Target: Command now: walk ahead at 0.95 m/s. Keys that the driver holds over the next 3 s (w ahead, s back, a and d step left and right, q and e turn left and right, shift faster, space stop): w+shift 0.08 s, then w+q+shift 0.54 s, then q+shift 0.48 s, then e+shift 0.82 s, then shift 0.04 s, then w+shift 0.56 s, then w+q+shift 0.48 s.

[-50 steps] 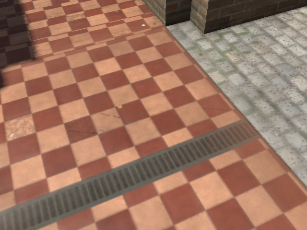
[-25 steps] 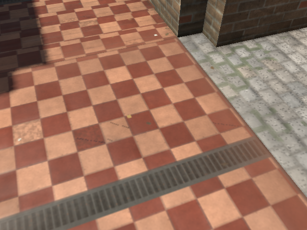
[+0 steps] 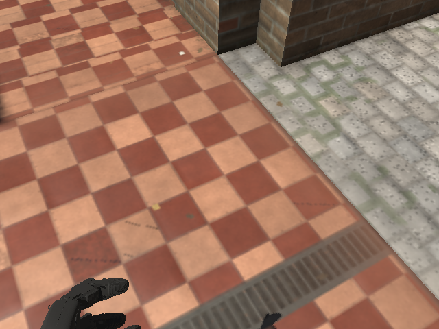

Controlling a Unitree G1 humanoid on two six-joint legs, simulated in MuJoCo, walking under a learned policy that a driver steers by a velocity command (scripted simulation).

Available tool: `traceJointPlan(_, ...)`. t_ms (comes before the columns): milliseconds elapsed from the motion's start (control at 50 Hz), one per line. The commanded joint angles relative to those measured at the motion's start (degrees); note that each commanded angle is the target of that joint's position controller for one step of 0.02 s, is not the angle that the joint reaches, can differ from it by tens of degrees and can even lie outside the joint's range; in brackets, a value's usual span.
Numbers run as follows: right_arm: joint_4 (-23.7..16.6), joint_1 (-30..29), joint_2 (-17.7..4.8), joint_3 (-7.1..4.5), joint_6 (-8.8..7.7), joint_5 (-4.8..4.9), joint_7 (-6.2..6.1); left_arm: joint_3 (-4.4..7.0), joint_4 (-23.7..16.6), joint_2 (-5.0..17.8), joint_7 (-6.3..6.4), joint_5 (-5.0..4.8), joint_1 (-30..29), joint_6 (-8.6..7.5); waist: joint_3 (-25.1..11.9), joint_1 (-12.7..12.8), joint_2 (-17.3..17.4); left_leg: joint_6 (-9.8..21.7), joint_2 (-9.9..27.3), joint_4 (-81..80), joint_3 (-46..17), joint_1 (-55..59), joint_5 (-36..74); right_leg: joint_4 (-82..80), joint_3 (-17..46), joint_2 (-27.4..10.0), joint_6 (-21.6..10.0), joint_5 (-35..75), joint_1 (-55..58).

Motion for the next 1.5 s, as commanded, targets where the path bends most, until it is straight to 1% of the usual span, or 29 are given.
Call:
traceJointPlan(20, -2.54, 1.07, -12.16, -2.47, 0.33, -0.78, -0.58, 1.05, -7.2, 4.15, -1.17, -0.52, -9.12, -1.27, 7.05, 4.27, 7.78, 6.8, 14.87, 4.96, -1.21, -5.53, 57.3, -3.97, -3.83, 5.47, -2.01, -4.76, 8.5)
traceJointPlan(80, -3.22, -2.82, -15.15, -3.52, 2.6, -3.01, -0.88, 4.58, -1.4, 11.97, 0.82, -1.4, 17.08, 0.65, -8.61, 19.53, 14.42, 4.71, 15.6, 37.73, 0.27, -8.03, 84.48, -2.28, -3.41, 7.99, -6.37, -12.52, 38.77)
traceJointPlan(100, -5.78, -2.74, -10.51, -2.13, 2.22, -3.5, -0.73, 5.42, 2.04, 16.26, 2.14, -0.36, 29.67, 1.53, -18.77, 21.31, 6.57, 4.71, 11.93, 58.29, -2.37, -29.07, 58.81, 3.22, 14.6, -5.28, -8.14, -25.69, 64.18)
traceJointPlan(120, -5.52, 6.25, 0.27, 0.4, -0.05, -0.43, 0.85, 5.62, 3.01, 16.62, 1.3, 0.56, 31.05, 0.44, -31.45, 13.42, -16.61, 2.49, -1.2, 80.07, -9.66, -49.83, 0.34, -10.52, 48.61, -19.09, -18.07, -55.75, 82.14)
traceJointPlan(160, -10.43, -10.26, -11.36, -2.88, -2.41, 5.18, 0.78, 3.68, 4.82, 7.67, 1.85, 2.65, 26.79, -0.16, -13.78, 15.55, -8.74, 5.84, 3.82, 83.91, -12.62, -58.71, 1.3, -19.87, 39.96, -15.33, -10.31, -48.48, 66.99)
traceJointPlan(200, -11.82, -14.0, -8.78, -3.06, -1.38, 3.24, 0.26, 3.02, 6.25, 4.92, 1.28, 3.53, 19.26, -1.76, -4.11, 9.2, 2.98, 5.33, 9.12, 76.49, -12.09, -54.01, 6.88, -22.51, 25.21, -12.21, -7.97, -31.88, 46.9)
traceJointPlan(340, -15.47, -17.09, -5.91, -3.41, 4.32, 1.86, 0.27, 2.94, 8.61, 5.01, 1.92, 3.04, 13.05, -2.06, 9.19, 3.37, -1.6, 2.34, 12.97, 65.17, -9.49, -56.06, 18.59, -30.37, -2.54, -6.22, -3.55, -15.56, 27.39)
traceJointPlan(440, -19.83, -28.11, -6.68, -3.1, 2.44, 1.29, 2.83, 3.23, 8.59, 8.69, 4.19, 3.07, 19.77, -1.73, 10.95, 7.63, 3.79, 3.55, 9.44, 46.79, -1.2, -59.28, 33.62, -30.26, -11.35, -5.91, -1.34, -3.94, 38.92)
traceJointPlan(500, -22.55, -29.92, -8.68, -4.0, 1.6, 1.87, 5.12, 3.96, 7.57, 13.25, 5.44, 3.1, 21.17, -0.05, 6.98, 6.17, 0.41, 5.86, 3.15, 39.0, 6.74, -52.34, 31.37, -22.22, -14.13, -7.43, 1.57, 29.94, 49.3)
traceJointPlan(540, -21.6, -19.14, -12.95, -6.17, 2.6, 2.95, 5.17, 4.96, 5.96, 16.98, 6.24, 2.9, 18.76, 2.01, -0.22, -1.19, -6.02, 7.71, -1.59, 42.0, 9.09, -39.87, 21.58, -6.8, -13.94, -9.58, 1.19, 55.42, 52.3)
traceJointPlan(580, -15.83, 5.24, -21.04, -10.39, 5.05, 2.74, 3.28, 5.12, 3.32, 16.67, 4.84, 1.36, 11.28, 2.0, -9.59, -13.62, -4.97, 11.69, -2.11, 38.07, 2.26, -7.96, 17.26, 26.13, -11.82, -6.88, 0.73, 45.4, 37.45)
traceJointPlan(600, -14.5, 3.42, -22.98, -10.62, 6.06, 2.13, 2.66, 2.0, 0.74, 4.56, 3.36, 2.11, 10.99, -0.53, -2.82, -7.24, 20.2, 16.49, 2.87, 34.35, -11.95, -1.53, 19.28, 54.6, -8.8, 7.68, 3.25, -31.32, 16.4)
traceJointPlan(620, -18.32, -2.64, -18.91, -8.04, 3.64, -1.05, 3.25, 0.01, -4.21, 0.37, 2.33, -0.22, 19.02, -3.67, -15.31, 3.1, 24.3, 29.09, 14.29, 19.71, -51.16, 8.79, -9.29, 65.95, 8.18, 11.85, 2.38, -42.31, -2.18)
traceJointPlan(640, -19.86, -2.14, -14.44, -7.59, 2.32, -1.22, 3.38, 0.9, -5.13, 7.4, 2.01, -0.47, 11.63, -5.5, -14.06, -1.56, 11.9, 24.37, 15.33, 10.5, -56.08, 6.05, -12.66, 60.68, 13.12, 8.21, -1.36, -36.52, -2.51)
traceJointPlan(700, -22.8, -14.73, -14.59, -7.36, -0.22, -0.69, 4.02, 1.89, -5.8, 8.5, 3.26, 1.65, 10.39, -4.26, -1.41, 8.54, -6.3, 20.07, 11.26, 13.38, -41.73, -20.43, 21.75, 45.66, 12.71, 3.45, 0.92, -32.18, 6.93)
traceJointPlan(760, -24.76, -18.3, -14.57, -7.26, 0.76, 0.94, 1.56, 2.79, -7.19, 9.86, 3.82, 3.2, 8.19, -1.42, 1.37, 9.97, -6.35, 16.46, 4.92, 13.37, -26.47, -33.79, 42.63, 28.85, 9.51, 1.1, 5.88, -30.56, 14.93)
traceJointPlan(820, -23.54, -16.42, -15.24, -8.04, 3.74, 1.25, -1.18, 1.48, -10.27, 4.52, 4.34, 3.67, 1.46, -0.21, -1.42, 6.53, -0.48, 10.65, -3.63, 18.7, -17.78, -39.05, 49.36, 8.63, 4.34, 7.94, 7.78, -15.37, 22.12)
traceJointPlan(940, -24.07, -15.72, -11.64, -7.97, 6.85, 1.11, -2.61, 4.0, -11.6, 8.66, 4.2, 1.57, -0.02, -0.04, -4.71, 4.98, 9.02, 3.5, -4.03, 30.52, -28.03, -32.13, 23.78, -11.62, 8.87, 10.43, 7.26, -1.02, 29.62)
traceJointPlan(980, -26.72, -17.31, -7.2, -6.35, 6.83, 0.14, -2.18, 4.53, -8.32, 10.04, 4.64, 3.45, 12.58, -0.67, -15.28, 9.17, 3.06, -0.57, -7.53, 53.76, -21.8, -35.16, 7.28, -11.96, 16.14, -2.4, 1.7, 15.59, 49.49)
traceJointPlan(1000, -27.36, -9.9, -3.81, -5.02, 6.76, -1.37, -1.91, 4.05, -9.6, 11.15, 4.57, 4.6, 13.87, 0.19, -20.55, 5.23, -9.91, -2.57, -12.71, 67.18, -16.55, -46.6, -25.82, -7.02, 31.78, -15.18, -5.16, 43.42, 61.16)
traceJointPlan(1040, -26.96, -1.65, -15.47, -6.97, 7.5, 1.76, -0.04, 4.94, -10.25, 12.47, 4.38, 3.49, 8.13, 1.91, -24.15, 0.22, -15.48, -6.41, -3.02, 86.41, -15.1, -56.2, -16.27, -9.65, 46.82, -26.02, -16.93, 10.07, 61.04)
traceJointPlan(1080, -27.52, -14.98, -19.27, -8.17, 9.51, 1.12, -0.79, 2.85, -12.48, 5.95, 5.89, 3.47, 4.33, 3.71, -12.41, 4.85, -0.97, -7.09, 1.28, 81.73, -10.38, -55.26, -4.02, -15.54, 29.54, -13.76, -10.09, -15.19, 43.52)
traceJointPlan(1120, -29.62, -19.05, -14.66, -6.65, 10.26, 0.34, -1.14, 3.35, -10.19, 8.76, 6.06, 3.69, 4.18, 4.57, -4.98, 4.75, -0.39, -6.16, 1.87, 71.85, -7.72, -48.92, -2.99, -18.18, 19.94, -7.24, -7.96, -10.47, 30.59)
traceJointPlan(1200, -28.43, -17.83, -7.55, -3.44, 7.79, -0.98, -1.2, 3.45, -6.23, 9.17, 4.24, 3.2, 7.58, 4.54, -9.8, 4.27, -3.91, -4.31, 0.43, 52.01, -6.26, -38.56, -6.5, -17.97, 15.92, -6.53, -10.91, 4.75, 31.85)
traceJointPlan(1320, -26.98, -18.21, -13.58, -5.06, 8.26, -1.18, -0.44, 3.95, -4.55, 11.86, 2.55, 0.45, 11.24, 5.74, -4.85, 3.28, -6.79, 1.76, 0.58, 23.35, -5.93, -19.59, 7.91, -18.35, 20.08, -2.83, -4.04, -30.12, 19.24)
traceJointPlan(1340, -27.65, -15.93, -16.51, -5.6, 8.46, -2.33, -1.01, 3.28, -5.25, 9.7, 2.35, 0.92, 11.34, 5.41, -6.03, 2.51, -1.64, 5.68, 10.06, 21.49, -13.56, -13.88, 7.07, -12.2, 18.11, -0.17, -0.56, -37.61, 12.69)
traceJointPlan(1360, -26.04, -15.8, -20.23, -7.01, 8.72, -3.71, -1.03, 3.17, -7.78, 8.0, 2.52, 0.11, 9.31, 4.91, -4.77, 2.97, 13.61, 11.87, 20.62, 15.69, -23.41, -20.14, 5.71, -0.07, 5.6, 7.14, 2.15, -38.41, 7.32)
traceJointPlan(1400, -28.33, -23.31, -15.05, -5.72, 7.02, -4.04, -1.5, 5.49, -5.89, 12.75, 3.4, 0.36, 12.97, 5.55, -2.81, 4.87, 12.36, 14.37, 23.04, 13.87, -21.92, -26.72, 20.79, 25.53, 5.36, 5.37, 5.94, -39.95, 8.05)
traceJointPlan(1500, -28.49, -29.22, -10.85, -4.92, 5.83, -1.44, -2.09, 4.84, -5.44, 8.28, 4.39, 0.7, 16.89, 9.27, -1.41, 7.02, 8.05, 9.6, 16.36, 16.34, -5.93, -24.41, 27.73, 31.6, 3.33, 1.05, 10.19, -28.97, 5.84)
Next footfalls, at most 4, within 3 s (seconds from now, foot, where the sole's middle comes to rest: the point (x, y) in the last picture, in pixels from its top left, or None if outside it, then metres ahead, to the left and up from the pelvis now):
0.08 right None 0.32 -0.12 -0.76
0.58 left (157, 252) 0.73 0.14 -0.76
0.98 right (143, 171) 1.06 0.19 -0.76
1.32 left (118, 226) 0.83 0.27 -0.76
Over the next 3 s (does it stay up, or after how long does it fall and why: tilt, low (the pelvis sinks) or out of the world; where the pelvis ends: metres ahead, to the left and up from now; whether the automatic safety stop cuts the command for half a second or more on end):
stays up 1.52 0.26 -0.01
